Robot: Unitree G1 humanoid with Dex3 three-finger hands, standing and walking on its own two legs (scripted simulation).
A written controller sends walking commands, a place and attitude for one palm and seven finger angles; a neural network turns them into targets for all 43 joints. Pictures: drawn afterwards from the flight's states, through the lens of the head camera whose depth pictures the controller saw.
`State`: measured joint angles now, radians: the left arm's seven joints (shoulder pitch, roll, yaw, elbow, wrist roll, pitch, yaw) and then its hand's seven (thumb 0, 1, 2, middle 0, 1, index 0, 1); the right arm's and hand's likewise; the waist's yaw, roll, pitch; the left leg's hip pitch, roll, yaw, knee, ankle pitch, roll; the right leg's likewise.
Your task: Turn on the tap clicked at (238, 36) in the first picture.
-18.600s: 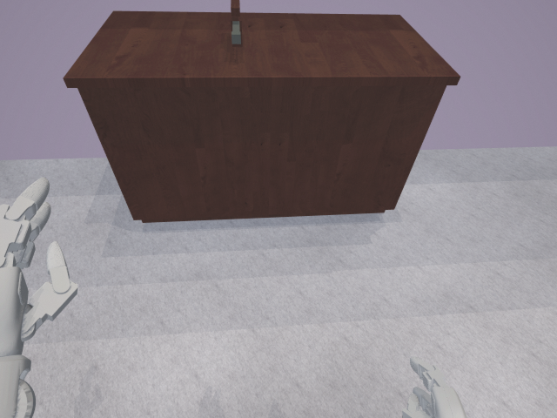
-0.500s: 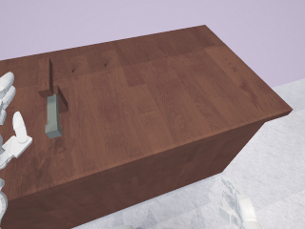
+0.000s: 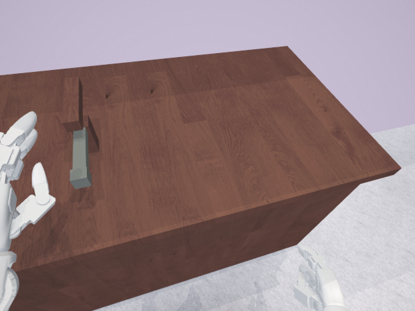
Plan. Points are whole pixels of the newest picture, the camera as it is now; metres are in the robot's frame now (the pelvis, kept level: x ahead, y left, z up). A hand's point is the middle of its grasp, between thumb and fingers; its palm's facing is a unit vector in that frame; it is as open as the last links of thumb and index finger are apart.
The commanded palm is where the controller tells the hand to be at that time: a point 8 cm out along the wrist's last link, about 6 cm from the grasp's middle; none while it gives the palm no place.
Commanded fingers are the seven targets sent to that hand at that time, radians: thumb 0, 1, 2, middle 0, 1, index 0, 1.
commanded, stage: come to a stop and stand still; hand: left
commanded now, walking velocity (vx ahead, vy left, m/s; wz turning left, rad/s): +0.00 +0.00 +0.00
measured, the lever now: (81, 177) +0.31 +0.26 +0.07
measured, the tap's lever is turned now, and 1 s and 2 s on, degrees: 0 0 0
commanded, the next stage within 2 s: look again from close up in 0.10 s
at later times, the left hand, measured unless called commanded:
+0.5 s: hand (51, 200) +0.22 +0.24 +0.16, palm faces +0.34 -0.85 -0.41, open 7.5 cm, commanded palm +0.16 +0.28 +0.18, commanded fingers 0.00 0.90 0.90 -0.20 -0.30 -0.20 -0.30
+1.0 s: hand (78, 201) +0.22 +0.20 +0.16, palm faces +0.30 -0.85 -0.44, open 7.5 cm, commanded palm +0.16 +0.24 +0.18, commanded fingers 0.00 0.90 0.90 -0.20 -0.30 -0.20 -0.30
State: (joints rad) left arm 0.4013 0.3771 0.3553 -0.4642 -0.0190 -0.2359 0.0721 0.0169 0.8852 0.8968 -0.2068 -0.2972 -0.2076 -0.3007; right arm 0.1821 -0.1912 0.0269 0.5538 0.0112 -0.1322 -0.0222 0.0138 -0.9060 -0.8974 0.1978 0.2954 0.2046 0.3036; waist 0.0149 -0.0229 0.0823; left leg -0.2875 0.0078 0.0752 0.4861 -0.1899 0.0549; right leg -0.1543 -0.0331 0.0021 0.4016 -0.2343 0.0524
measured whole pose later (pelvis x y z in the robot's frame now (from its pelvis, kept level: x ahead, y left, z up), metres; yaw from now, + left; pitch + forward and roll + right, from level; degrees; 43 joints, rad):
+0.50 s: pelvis +0.00 -0.01 +0.00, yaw +0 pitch -1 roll -2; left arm 0.42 0.38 0.35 -0.48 -0.03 -0.21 0.08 0.02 0.89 0.90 -0.21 -0.30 -0.21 -0.30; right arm 0.20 -0.20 0.03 0.56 0.02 -0.11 -0.03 0.01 -0.91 -0.90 0.20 0.30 0.20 0.30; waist 0.02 -0.01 0.08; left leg -0.27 0.01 0.06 0.47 -0.18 0.05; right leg -0.14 -0.03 -0.01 0.38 -0.23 0.05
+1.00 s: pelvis +0.00 -0.04 +0.00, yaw +0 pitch +0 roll -2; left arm 0.44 0.39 0.38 -0.55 -0.05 -0.21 0.07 0.02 0.89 0.90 -0.21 -0.30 -0.21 -0.30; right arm 0.19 -0.18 0.01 0.51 0.02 -0.12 -0.02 0.01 -0.91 -0.90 0.20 0.30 0.20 0.30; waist 0.02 0.00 0.12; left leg -0.31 0.07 0.05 0.49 -0.18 0.00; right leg -0.17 0.03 -0.01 0.39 -0.22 0.00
